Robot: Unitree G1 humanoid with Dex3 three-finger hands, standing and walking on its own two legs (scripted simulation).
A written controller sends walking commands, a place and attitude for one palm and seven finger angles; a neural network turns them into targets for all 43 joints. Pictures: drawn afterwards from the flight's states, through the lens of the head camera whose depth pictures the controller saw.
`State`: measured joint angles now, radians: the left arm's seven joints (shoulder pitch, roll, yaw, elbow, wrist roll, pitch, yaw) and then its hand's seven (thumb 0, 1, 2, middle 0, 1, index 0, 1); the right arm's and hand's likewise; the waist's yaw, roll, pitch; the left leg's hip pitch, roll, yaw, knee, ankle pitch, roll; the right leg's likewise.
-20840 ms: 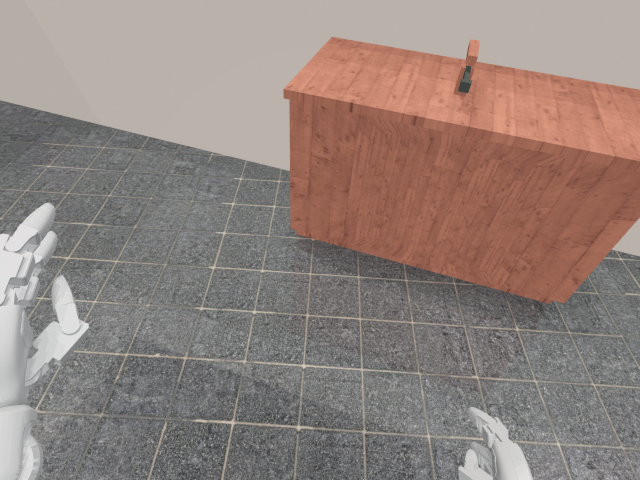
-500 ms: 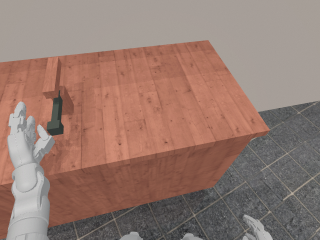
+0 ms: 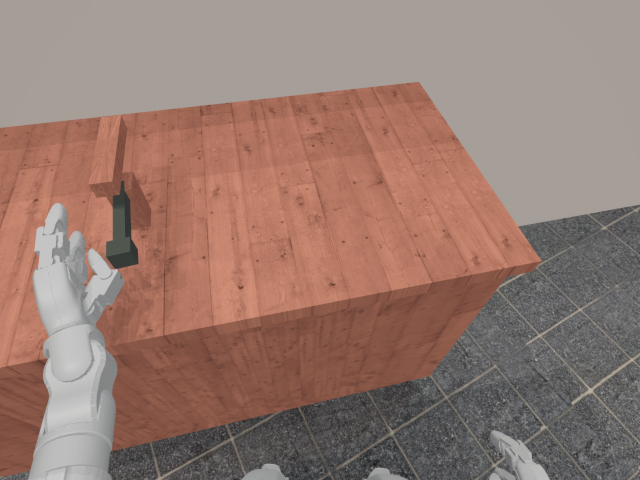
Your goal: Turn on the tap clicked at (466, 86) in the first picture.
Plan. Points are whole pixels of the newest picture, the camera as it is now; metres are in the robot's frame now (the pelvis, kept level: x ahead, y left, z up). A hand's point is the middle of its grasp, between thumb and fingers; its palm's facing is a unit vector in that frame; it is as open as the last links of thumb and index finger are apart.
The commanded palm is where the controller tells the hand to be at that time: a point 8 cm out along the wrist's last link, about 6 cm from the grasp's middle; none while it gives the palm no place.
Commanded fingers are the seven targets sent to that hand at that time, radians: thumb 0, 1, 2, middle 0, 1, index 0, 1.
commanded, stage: push the lever round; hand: left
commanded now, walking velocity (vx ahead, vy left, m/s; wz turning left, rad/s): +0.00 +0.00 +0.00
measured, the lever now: (122, 252) +0.37 +0.27 +0.06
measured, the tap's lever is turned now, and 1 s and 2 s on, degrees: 5 37 59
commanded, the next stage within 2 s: none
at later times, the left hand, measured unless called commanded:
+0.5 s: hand (157, 264) +0.36 +0.23 +0.06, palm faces +0.59 -0.80 -0.07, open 7.6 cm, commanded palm +0.31 +0.25 +0.06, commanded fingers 0.00 0.90 0.90 -0.15 -0.15 -0.15 -0.15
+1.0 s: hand (180, 251) +0.38 +0.20 +0.06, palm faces +0.68 -0.73 -0.07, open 7.6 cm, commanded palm +0.33 +0.23 +0.06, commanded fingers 0.00 0.90 0.90 -0.15 -0.15 -0.15 -0.15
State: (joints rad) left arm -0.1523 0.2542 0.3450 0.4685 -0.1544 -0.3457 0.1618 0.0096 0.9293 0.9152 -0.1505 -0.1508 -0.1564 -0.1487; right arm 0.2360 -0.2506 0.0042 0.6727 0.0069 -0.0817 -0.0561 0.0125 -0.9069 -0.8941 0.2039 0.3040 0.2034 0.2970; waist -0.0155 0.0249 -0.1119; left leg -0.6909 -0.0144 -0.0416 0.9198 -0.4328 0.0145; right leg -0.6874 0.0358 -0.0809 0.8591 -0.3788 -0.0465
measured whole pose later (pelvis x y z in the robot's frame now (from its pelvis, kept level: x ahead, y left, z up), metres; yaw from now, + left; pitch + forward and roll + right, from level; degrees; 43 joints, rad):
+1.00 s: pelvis +0.01 -0.01 +0.00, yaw +0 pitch +12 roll -1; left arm -0.30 0.09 0.22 0.55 0.02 -0.29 0.63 -0.01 0.92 0.91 -0.15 -0.15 -0.16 -0.15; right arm 0.20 -0.22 -0.01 0.70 -0.04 -0.02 -0.03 0.01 -0.91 -0.89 0.20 0.30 0.20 0.30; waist -0.03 0.02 -0.13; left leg -0.68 -0.01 -0.05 0.89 -0.43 0.00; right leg -0.68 0.04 -0.09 0.85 -0.38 -0.06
